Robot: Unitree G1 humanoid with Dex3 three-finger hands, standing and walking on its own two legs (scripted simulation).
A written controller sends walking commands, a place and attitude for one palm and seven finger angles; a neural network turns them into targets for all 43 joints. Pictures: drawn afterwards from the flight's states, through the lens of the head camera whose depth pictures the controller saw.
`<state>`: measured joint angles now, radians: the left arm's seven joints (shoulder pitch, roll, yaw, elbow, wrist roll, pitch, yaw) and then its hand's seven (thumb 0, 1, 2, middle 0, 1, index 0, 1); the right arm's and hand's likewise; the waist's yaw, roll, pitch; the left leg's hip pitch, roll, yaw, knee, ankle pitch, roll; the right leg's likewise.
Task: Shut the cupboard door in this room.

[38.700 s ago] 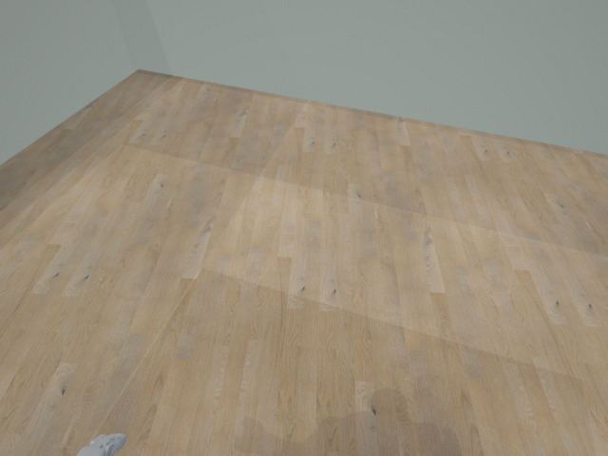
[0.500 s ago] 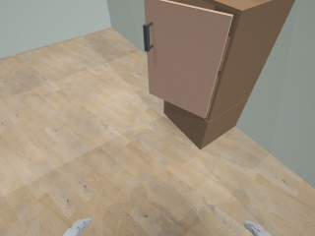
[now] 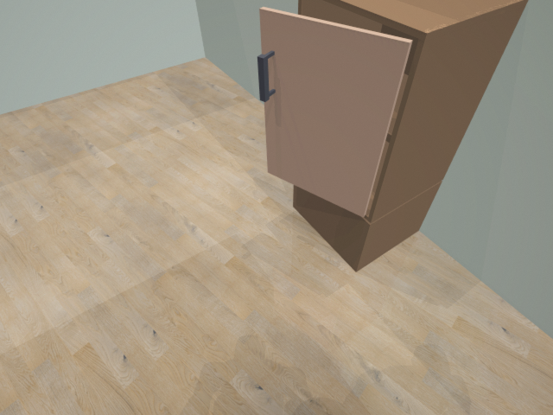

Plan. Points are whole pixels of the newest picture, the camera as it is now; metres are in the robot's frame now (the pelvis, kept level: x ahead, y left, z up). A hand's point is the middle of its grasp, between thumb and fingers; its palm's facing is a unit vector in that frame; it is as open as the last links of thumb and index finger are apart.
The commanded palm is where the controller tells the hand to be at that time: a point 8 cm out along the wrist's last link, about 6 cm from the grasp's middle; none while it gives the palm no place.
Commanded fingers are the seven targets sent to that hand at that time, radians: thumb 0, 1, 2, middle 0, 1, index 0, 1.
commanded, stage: let the arm hang, fingers relaxed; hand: left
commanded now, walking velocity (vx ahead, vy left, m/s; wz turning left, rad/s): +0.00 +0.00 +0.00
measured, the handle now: (267, 76) +1.01 +0.09 +0.01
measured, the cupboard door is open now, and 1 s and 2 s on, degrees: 21 21 21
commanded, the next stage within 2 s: look to check the result in 0.36 s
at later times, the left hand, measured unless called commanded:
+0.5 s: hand out of the picture +0.07 +0.20 -0.16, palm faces -0.02 -0.96 -0.27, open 7.3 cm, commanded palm none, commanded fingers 0.00 0.90 0.90 -0.20 -0.30 -0.20 -0.30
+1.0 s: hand out of the picture +0.09 +0.20 -0.16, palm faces -0.01 -0.95 -0.30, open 7.3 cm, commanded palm none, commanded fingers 0.00 0.90 0.90 -0.20 -0.30 -0.20 -0.30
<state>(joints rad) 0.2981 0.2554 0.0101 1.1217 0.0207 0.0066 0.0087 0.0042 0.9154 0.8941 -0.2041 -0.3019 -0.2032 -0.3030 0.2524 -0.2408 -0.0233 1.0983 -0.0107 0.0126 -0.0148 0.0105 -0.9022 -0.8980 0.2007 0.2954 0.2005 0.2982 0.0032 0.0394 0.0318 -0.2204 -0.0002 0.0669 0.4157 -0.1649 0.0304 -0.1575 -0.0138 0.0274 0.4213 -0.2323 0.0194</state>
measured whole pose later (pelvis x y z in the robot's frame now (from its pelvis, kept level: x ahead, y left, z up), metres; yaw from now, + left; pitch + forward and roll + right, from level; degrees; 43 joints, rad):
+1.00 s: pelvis +0.05 -0.02 +0.01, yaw +1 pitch -1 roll +0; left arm 0.17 0.28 0.00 1.13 0.02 -0.01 0.01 0.00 0.91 0.89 -0.21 -0.30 -0.21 -0.30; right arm 0.13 -0.28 -0.01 1.13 -0.01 0.00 -0.02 0.01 -0.90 -0.90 0.20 0.30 0.20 0.30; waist 0.00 0.01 0.04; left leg -0.13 0.02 0.05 0.33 -0.19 -0.01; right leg -0.05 0.01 0.01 0.31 -0.25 -0.01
